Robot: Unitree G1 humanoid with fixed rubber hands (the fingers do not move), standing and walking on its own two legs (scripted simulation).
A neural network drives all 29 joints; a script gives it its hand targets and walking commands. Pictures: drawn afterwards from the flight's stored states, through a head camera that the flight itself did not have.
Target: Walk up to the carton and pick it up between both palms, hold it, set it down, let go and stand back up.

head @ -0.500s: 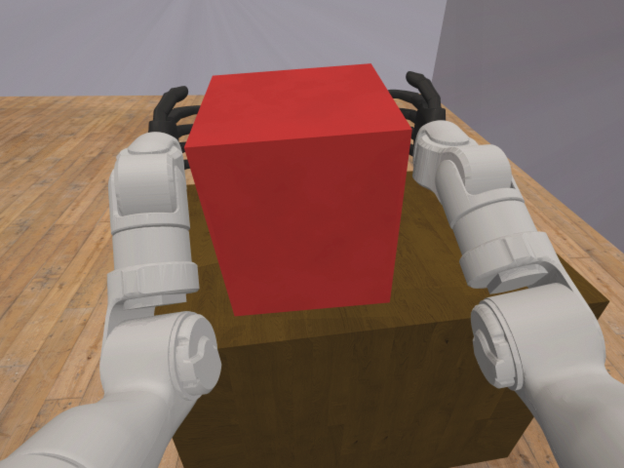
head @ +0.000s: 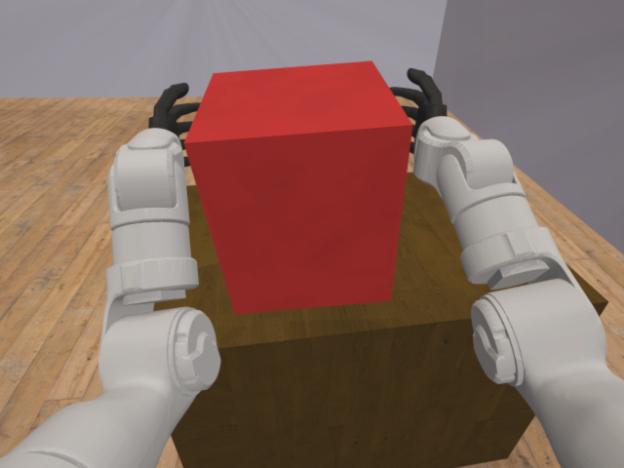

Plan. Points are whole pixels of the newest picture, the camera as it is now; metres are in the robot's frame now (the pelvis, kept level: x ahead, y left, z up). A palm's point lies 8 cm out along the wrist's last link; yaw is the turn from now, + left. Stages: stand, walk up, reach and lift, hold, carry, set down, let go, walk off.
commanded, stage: hold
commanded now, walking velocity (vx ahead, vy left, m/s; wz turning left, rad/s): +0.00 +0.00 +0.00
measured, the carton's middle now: (303, 188) +0.39 +0.00 +0.24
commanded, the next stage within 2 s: none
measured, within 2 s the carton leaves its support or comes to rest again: neither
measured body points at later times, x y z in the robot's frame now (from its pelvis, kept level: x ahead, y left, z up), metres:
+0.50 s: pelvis +0.00 +0.00 +0.00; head -0.10 +0.01 +0.44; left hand +0.37 +0.16 +0.31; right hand +0.37 -0.14 +0.33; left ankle +0.02 +0.12 -0.75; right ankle +0.00 -0.09 -0.75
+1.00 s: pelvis +0.00 +0.00 +0.00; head -0.10 +0.01 +0.44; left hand +0.37 +0.16 +0.32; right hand +0.37 -0.14 +0.33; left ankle +0.02 +0.12 -0.75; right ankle +0.00 -0.09 -0.75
